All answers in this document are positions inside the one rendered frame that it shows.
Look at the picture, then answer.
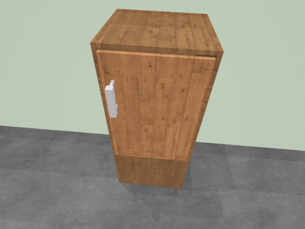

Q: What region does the cupboard door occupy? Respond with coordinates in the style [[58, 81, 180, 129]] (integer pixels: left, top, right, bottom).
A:
[[96, 50, 216, 161]]

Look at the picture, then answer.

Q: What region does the handle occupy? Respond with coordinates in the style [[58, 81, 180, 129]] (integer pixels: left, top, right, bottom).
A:
[[105, 80, 118, 118]]

